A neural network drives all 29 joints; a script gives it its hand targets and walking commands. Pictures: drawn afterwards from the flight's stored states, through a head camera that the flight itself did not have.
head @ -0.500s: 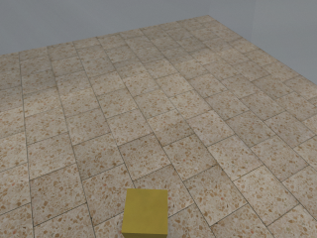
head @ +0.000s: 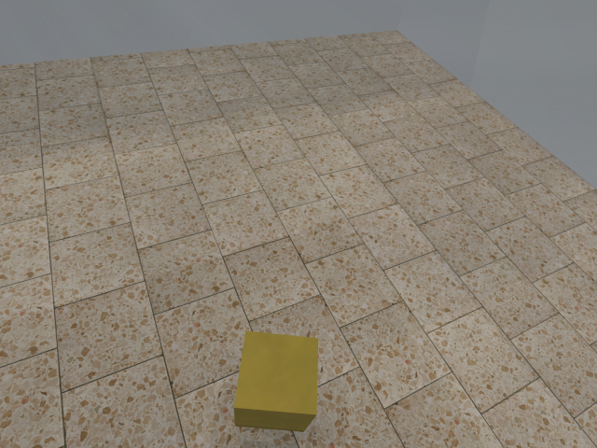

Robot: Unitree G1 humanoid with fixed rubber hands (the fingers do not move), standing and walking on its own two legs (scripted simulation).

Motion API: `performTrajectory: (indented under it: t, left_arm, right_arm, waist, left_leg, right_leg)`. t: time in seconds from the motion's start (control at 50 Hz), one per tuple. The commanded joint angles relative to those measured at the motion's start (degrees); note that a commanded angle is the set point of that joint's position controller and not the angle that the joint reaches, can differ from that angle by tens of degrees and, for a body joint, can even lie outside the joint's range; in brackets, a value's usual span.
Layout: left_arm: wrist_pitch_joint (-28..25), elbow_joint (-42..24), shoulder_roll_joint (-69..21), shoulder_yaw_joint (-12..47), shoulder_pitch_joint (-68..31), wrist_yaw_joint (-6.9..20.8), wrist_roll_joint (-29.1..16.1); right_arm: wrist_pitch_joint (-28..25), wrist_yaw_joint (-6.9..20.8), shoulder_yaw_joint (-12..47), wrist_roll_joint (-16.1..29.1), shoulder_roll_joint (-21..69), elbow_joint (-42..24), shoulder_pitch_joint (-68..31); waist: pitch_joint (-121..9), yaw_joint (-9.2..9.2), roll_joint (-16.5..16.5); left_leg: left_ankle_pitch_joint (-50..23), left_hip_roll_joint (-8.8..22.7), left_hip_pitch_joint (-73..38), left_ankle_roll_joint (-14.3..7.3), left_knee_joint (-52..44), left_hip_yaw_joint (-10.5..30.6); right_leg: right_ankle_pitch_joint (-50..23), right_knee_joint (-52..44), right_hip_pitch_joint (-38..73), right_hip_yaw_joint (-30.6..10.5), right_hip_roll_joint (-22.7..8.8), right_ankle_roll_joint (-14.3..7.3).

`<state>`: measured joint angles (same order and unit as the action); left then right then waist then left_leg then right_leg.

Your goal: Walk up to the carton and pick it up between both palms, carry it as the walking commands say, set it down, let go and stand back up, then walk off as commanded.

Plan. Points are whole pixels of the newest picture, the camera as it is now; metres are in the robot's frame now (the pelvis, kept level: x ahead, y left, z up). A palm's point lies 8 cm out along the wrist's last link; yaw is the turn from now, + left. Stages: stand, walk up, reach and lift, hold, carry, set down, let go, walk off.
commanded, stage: walk up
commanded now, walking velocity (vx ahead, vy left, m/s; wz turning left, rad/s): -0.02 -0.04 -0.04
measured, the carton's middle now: (275, 383) +0.39 +0.00 -0.65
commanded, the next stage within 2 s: stand in 1.66 s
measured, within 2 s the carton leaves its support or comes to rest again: neither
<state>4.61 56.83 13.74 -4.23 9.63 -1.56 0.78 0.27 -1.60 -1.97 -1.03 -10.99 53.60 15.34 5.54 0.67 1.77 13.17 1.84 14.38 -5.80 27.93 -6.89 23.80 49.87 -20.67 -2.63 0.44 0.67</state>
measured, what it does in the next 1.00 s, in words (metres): steps on the spot: right foot, then left foot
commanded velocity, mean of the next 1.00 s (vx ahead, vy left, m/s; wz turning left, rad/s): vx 0.05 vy -0.02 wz -0.03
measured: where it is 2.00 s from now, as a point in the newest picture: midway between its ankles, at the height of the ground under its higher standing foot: outside the picture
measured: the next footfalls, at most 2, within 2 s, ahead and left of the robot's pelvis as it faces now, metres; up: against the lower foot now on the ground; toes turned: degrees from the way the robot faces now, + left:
right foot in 0.48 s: -0.06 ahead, -0.09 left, +0.00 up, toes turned -8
left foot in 0.68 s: -0.01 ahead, +0.16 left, +0.00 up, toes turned -5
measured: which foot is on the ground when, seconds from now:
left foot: down 0.00-0.50, up 0.52-0.66, down 0.68-1.00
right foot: up 0.00-0.46, down 0.48-0.72, up 0.74-1.00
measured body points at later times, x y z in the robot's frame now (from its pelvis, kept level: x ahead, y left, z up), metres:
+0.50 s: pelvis -0.05 +0.04 +0.00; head -0.05 +0.06 +0.45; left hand -0.10 +0.28 -0.16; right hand -0.04 -0.21 -0.15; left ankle +0.03 +0.05 -0.74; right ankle -0.10 -0.08 -0.74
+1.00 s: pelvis -0.03 +0.09 +0.01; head -0.03 +0.11 +0.46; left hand +0.00 +0.31 -0.16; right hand -0.12 -0.12 -0.14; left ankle -0.05 +0.15 -0.74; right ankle -0.08 -0.05 -0.71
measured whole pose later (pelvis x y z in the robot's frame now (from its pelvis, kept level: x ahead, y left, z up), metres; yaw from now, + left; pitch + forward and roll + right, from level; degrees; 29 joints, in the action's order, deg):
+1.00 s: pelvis -0.03 +0.09 +0.01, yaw -5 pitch -1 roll -3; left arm 0.7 64.9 9.5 -2.6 14.9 -1.1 1.2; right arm -2.1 -2.1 -1.5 -1.7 -5.9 61.2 25.2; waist 0.9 2.7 -0.6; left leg 14.5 0.4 6.8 -4.1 21.8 -3.3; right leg 22.6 34.7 -12.3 4.3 -0.5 0.2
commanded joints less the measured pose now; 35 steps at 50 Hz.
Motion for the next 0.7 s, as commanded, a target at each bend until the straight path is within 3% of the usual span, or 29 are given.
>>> performTrajectory:
  t: [0.0, 0.06, 0.08, 0.1, 0.12, 0.16, 0.22, 0.26, 0.28, 0.3, 0.36, 0.4, 0.42, 0.44, 0.46, 0.48, 0.5, 0.52, 0.54, 0.56, 0.6, 0.62, 0.64, 0.66, 0.68]
  left_arm:
    - [0.05, 2.54, 2.54, -0.63, 9.06, 1.26, 0.25]
    - [0.20, 3.21, 1.88, -0.30, 8.72, 1.32, 0.00]
    - [0.12, 3.38, 1.97, -0.26, 8.68, 1.34, -0.05]
    - [0.03, 3.01, 2.56, -0.15, 7.12, 1.42, 0.14]
    - [-0.14, 3.49, 1.65, 0.05, 7.97, 1.35, 0.01]
    - [-0.04, 4.67, 1.42, 0.38, 9.47, 1.15, 0.22]
    - [-0.30, 4.90, 1.16, 1.00, 10.28, 0.47, -0.05]
    - [-0.37, 6.01, -0.52, 1.75, 11.36, 0.20, 0.02]
    - [-0.30, 6.86, 0.42, 1.46, 12.48, 0.17, 0.24]
    - [-0.52, 6.90, 0.23, 1.80, 13.12, 0.35, 0.22]
    - [-0.93, 8.29, -0.80, 2.32, 15.24, 0.33, 0.59]
    - [-1.04, 10.27, -0.05, 2.16, 20.37, 0.15, 0.81]
    - [-1.17, 11.08, 0.34, 2.21, 21.90, 0.02, 0.92]
    - [-1.98, 12.95, 1.16, 1.91, 28.96, -0.39, 1.35]
    - [-2.85, 14.11, 1.04, 1.92, 33.02, -0.97, 2.15]
    - [-3.53, 11.36, 1.08, 2.28, 24.45, -1.95, 1.48]
    - [-4.53, 7.44, 2.11, 1.68, 14.58, -2.48, -0.42]
    - [-5.44, 5.03, 2.43, 1.44, 4.14, -2.60, -0.23]
    - [-5.95, 2.65, 1.70, 1.93, -3.94, -2.23, -0.27]
    - [-5.98, 2.89, -0.19, 2.24, -2.49, -2.07, -0.40]
    - [-5.81, 5.89, -3.10, 3.93, 6.36, -1.55, 0.22]
    - [-5.47, 7.63, -0.80, 3.18, 10.11, -1.45, 0.59]
    - [-5.29, 8.80, 1.55, 2.35, 13.31, -1.15, 1.05]
    - [-5.04, 9.37, 1.40, 1.73, 15.58, -0.91, 0.77]
    - [-5.10, 9.30, 0.51, 1.80, 17.19, -0.50, -0.43]
  right_arm:
    - [-2.02, -0.35, -0.37, 1.61, -7.05, -2.87, -2.24]
    - [-2.85, -0.75, 0.39, 1.93, -6.87, -1.43, 0.88]
    - [-2.86, -0.96, 0.79, 1.88, -6.86, -1.47, 0.69]
    - [-2.64, -1.13, 1.15, 2.11, -6.10, -1.44, 0.67]
    - [-2.68, -1.17, 1.16, 1.86, -6.57, -0.91, 1.45]
    - [-2.45, -1.21, 0.98, 1.53, -6.86, 0.04, 1.88]
    - [-1.91, -1.31, 0.55, 1.56, -7.95, 0.96, 4.05]
    - [-1.48, -1.26, 0.25, 1.36, -7.06, 1.31, 4.34]
    - [-1.43, -1.29, -0.25, 1.17, -7.93, 1.33, 3.31]
    - [-1.24, -1.19, 0.00, 0.93, -6.68, 1.47, 2.86]
    - [-0.51, -1.14, -0.28, 0.76, -5.47, 2.41, 2.70]
    - [0.28, -1.44, -1.04, 1.01, -7.40, 3.08, 3.39]
    - [0.70, -1.23, -1.28, 1.02, -7.83, 2.48, 1.68]
    - [1.09, -0.67, -2.26, 1.34, -10.08, 2.04, 0.12]
    - [1.51, 0.14, -2.24, 1.48, -8.32, 2.25, 0.42]
    - [1.47, 1.07, -1.38, 1.22, -4.95, 2.99, 5.11]
    - [2.12, 1.48, -1.59, 0.48, -2.96, 4.88, 5.44]
    - [2.41, 2.05, -1.49, 0.04, -2.41, 4.77, 8.43]
    - [2.42, 2.38, -2.03, 0.07, -4.34, 6.24, 12.33]
    - [2.14, 1.78, -1.80, -0.29, -3.17, 7.11, 12.57]
    - [1.28, 0.95, -1.16, -1.08, -0.76, 6.15, 7.38]
    - [0.90, 0.59, -0.89, -0.74, 0.15, 4.72, 4.25]
    - [0.55, 0.11, -0.45, -0.49, 1.50, 5.33, 7.07]
    - [-0.10, -0.20, -0.85, -0.52, -1.20, 4.94, 8.72]
    - [-1.00, -0.31, -1.30, -0.74, -4.01, 5.13, 8.90]
  waist:
    - [-4.46, -2.18, -11.87]
    - [-2.82, -0.99, -12.79]
    - [-2.77, -1.37, -12.60]
    - [-3.53, -0.41, -12.12]
    - [-3.30, -0.68, -11.81]
    - [-1.73, -0.52, -12.95]
    - [-0.96, -0.24, -11.47]
    - [-1.69, -0.17, -9.07]
    - [-2.14, -0.99, -10.04]
    - [-1.29, -1.29, -9.80]
    - [-1.39, -1.74, -8.88]
    - [-2.43, -3.08, -8.99]
    - [-0.18, -3.74, -9.04]
    - [-0.33, -6.07, -7.83]
    - [0.76, -7.11, -1.81]
    - [-5.13, -2.29, 14.67]
    - [2.35, 0.08, 11.97]
    - [3.32, 5.01, 11.37]
    - [3.37, 8.24, 12.38]
    - [5.03, 6.43, 9.23]
    - [7.10, 1.83, 3.47]
    - [4.16, -0.30, 2.91]
    - [3.17, -0.17, 4.38]
    - [0.45, -0.61, 5.62]
    - [1.04, -2.22, 0.62]
  left_leg:
    - [1.61, 10.86, -6.28, 6.64, -19.04, 14.41]
    - [2.44, 11.71, -7.75, 11.27, -20.34, 13.40]
    - [2.95, 11.22, -8.12, 10.33, -20.32, 12.25]
    - [5.04, 11.07, -9.49, 10.24, -20.73, 11.85]
    - [2.92, 11.08, -8.91, 9.82, -20.56, 11.31]
    - [6.54, 10.50, -6.87, 8.51, -21.68, 10.91]
    - [7.85, 11.44, -8.18, 7.29, -23.18, 13.48]
    - [11.05, 10.74, -6.40, 5.43, -24.12, 12.53]
    - [12.53, 11.07, -5.97, 5.62, -24.85, 13.24]
    - [13.25, 10.48, -4.84, 4.52, -24.87, 12.63]
    - [13.32, 9.76, -3.71, 3.93, -25.83, 12.91]
    - [13.69, 9.12, -2.65, 6.55, -27.76, 12.31]
    - [13.52, 7.87, -0.06, 9.04, -28.49, 10.15]
    - [8.41, 5.17, 5.44, 14.97, -27.74, 6.65]
    - [7.57, 0.40, 7.92, 18.63, -17.29, 2.23]
    - [12.71, 0.43, 3.35, 12.58, 5.63, 4.76]
    - [8.31, -1.61, -3.61, 9.81, 16.79, 6.49]
    - [5.84, -0.41, -8.61, 6.89, 23.55, 11.85]
    - [6.55, -1.75, -5.97, 5.71, 26.78, 12.05]
    - [7.34, -1.89, -3.22, 5.74, 25.25, 9.02]
    - [7.05, -0.85, 3.31, 6.11, 9.17, 6.08]
    - [7.58, -0.84, 2.38, 5.92, -0.65, 4.56]
    - [3.94, -1.32, -0.63, 5.76, -5.90, 2.27]
    - [3.83, -1.28, -3.97, 5.62, -8.47, 2.40]
    - [1.90, 2.47, -6.19, 4.93, -6.13, 7.94]
  right_leg:
    - [-5.21, 2.15, 0.60, -3.43, 0.22, 0.24]
    - [-7.60, 0.19, 1.34, -2.43, 0.42, 1.90]
    - [-6.88, -1.62, 1.70, -1.63, -0.24, 2.30]
    - [-6.89, -3.12, 2.05, -0.58, -0.08, 2.87]
    - [-6.31, -4.27, 3.15, 0.03, -0.74, 2.92]
    - [-4.58, -6.58, 5.11, 1.47, -0.75, 2.48]
    - [-1.87, -10.39, 5.77, 2.40, -1.31, 1.68]
    - [-0.16, -11.52, 8.12, 3.48, -1.33, 0.70]
    - [-0.20, -11.75, 8.70, 3.59, -1.43, -0.21]
    - [0.56, -12.70, 8.64, 3.95, -1.55, -0.90]
    - [2.24, -17.05, 10.29, 4.75, -1.47, -2.92]
    - [2.47, -22.96, 14.17, 7.46, -0.55, -4.58]
    - [-1.32, -28.19, 16.54, 8.91, -0.85, -5.40]
    - [-6.92, -36.31, 25.39, 9.62, -2.01, -7.57]
    - [-6.52, -43.88, 26.68, 3.80, -7.54, -10.22]
    - [1.85, -44.20, 19.47, -12.86, -19.07, -11.79]
    - [5.81, -47.71, -4.39, -15.69, -23.77, -14.32]
    - [8.97, -47.56, -13.24, -9.63, -20.50, -12.13]
    - [5.96, -46.60, -11.99, -4.23, -17.29, -8.99]
    - [2.11, -44.13, -9.19, 0.39, -13.74, -6.93]
    - [-5.47, -38.33, 2.26, 1.55, -10.53, -5.54]
    - [-9.57, -34.64, 8.61, 1.17, -10.76, -5.88]
    - [-7.05, -32.65, 9.92, 0.34, -11.88, -5.95]
    - [-3.19, -30.61, 10.34, -0.91, -11.92, -5.51]
    - [-0.73, -27.69, 6.15, 2.67, -6.95, -3.09]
